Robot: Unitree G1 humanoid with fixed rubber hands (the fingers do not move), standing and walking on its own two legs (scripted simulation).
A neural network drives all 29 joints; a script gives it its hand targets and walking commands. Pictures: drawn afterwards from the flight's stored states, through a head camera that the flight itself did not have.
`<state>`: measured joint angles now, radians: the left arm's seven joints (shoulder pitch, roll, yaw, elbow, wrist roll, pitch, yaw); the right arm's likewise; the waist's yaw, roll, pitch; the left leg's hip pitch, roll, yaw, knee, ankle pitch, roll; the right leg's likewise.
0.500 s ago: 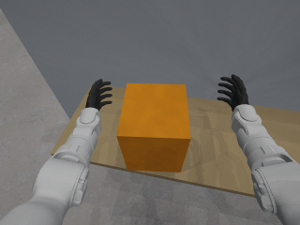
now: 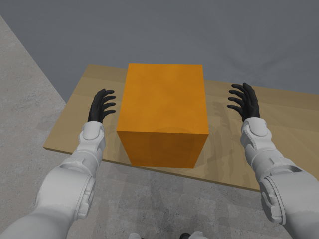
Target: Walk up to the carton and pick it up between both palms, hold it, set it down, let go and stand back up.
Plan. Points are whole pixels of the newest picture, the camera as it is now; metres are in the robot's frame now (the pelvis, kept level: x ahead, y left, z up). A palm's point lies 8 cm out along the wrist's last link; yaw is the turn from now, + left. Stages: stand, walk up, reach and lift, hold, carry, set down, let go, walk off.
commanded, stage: reach and lift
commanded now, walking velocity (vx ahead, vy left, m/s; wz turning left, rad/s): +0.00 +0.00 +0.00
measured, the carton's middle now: (163, 120) +0.46 +0.01 -0.05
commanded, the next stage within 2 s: none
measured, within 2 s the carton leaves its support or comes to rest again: neither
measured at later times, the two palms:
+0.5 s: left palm (111, 120) +0.44 +0.16 -0.02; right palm (234, 117) +0.44 -0.19 +0.00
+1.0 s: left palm (116, 122) +0.44 +0.14 -0.01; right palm (223, 117) +0.43 -0.15 +0.01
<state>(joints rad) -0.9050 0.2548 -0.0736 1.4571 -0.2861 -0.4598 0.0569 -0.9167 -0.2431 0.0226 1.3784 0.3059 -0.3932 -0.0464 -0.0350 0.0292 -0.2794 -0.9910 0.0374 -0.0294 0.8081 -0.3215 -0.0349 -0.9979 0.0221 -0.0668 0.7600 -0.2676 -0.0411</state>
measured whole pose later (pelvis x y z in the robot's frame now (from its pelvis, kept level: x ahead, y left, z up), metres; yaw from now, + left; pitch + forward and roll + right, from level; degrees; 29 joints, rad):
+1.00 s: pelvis -0.01 +0.02 -0.01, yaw -1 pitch +28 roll -2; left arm -0.96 0.09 0.27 1.48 0.04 -0.51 0.15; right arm -0.98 -0.06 -0.38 1.40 -0.13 -0.48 -0.14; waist -0.05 0.04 -0.23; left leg -1.03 0.03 -0.02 0.92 -0.37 -0.01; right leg -1.04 0.02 -0.04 0.85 -0.30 -0.02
